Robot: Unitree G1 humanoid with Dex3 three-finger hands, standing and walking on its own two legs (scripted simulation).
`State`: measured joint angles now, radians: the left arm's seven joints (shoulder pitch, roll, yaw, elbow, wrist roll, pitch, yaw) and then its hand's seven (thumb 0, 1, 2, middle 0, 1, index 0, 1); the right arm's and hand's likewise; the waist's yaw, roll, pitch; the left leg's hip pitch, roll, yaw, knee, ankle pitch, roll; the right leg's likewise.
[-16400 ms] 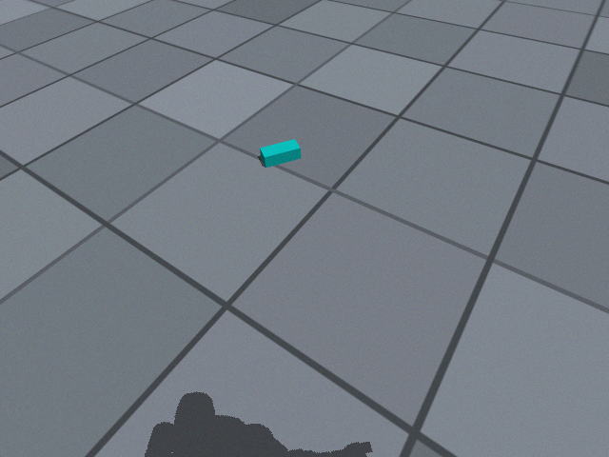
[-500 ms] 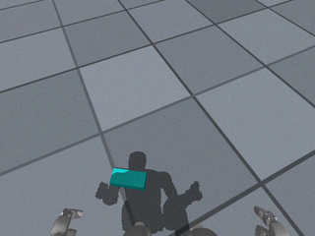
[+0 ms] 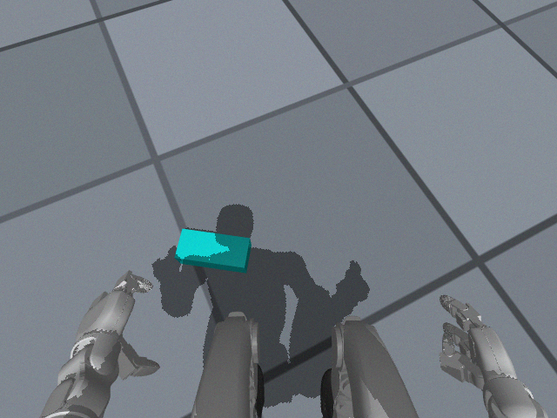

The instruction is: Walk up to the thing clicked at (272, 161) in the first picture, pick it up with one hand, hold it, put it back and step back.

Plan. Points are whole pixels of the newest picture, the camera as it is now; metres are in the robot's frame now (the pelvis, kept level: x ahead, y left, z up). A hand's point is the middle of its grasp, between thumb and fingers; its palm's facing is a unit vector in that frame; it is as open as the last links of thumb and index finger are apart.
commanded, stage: rise first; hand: left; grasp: from above
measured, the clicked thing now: (214, 251) +0.48 +0.22 -0.53
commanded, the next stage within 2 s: none
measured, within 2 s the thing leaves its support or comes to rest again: neither
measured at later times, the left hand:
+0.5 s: hand (168, 283) +0.35 +0.27 -0.31, palm faces -0.52 -0.21 -0.83, open 13.9 cm
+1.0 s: hand (176, 269) +0.39 +0.28 -0.38, palm faces -0.50 -0.03 -0.87, open 14.2 cm
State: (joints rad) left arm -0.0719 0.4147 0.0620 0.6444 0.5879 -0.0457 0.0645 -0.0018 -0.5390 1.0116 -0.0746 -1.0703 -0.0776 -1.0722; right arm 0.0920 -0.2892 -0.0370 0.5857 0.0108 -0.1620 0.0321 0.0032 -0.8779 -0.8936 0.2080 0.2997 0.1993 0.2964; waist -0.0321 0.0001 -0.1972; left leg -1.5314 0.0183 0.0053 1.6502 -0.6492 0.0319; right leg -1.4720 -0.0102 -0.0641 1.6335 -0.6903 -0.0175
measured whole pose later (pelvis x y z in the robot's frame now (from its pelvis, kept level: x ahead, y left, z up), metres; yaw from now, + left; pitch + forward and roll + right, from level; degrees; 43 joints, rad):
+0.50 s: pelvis -0.05 -0.01 -0.15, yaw -4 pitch +35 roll -6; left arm -0.64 0.65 0.11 1.10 1.00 -0.31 0.16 0.00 -0.49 1.03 -0.06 -1.03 -0.07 -1.03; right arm 0.16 -0.26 -0.04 0.75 -0.05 -0.06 0.08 0.00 -0.87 -0.89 0.21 0.30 0.20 0.30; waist -0.10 0.01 -0.12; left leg -2.11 0.05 -0.05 2.13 -0.64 0.04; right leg -2.03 0.00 -0.13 2.09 -0.68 -0.05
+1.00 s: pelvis -0.05 +0.00 -0.21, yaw -7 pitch +34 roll -8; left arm -0.81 0.78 0.11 1.30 1.27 -0.41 0.31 0.00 -0.51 1.02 -0.07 -0.97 -0.07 -0.96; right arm 0.09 -0.25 0.03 0.76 -0.13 0.00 0.12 0.00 -0.91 -0.90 0.21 0.30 0.20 0.30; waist -0.15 -0.03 -0.07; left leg -2.28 0.07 -0.08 2.33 -0.66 0.06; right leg -2.17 0.01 -0.16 2.26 -0.69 -0.03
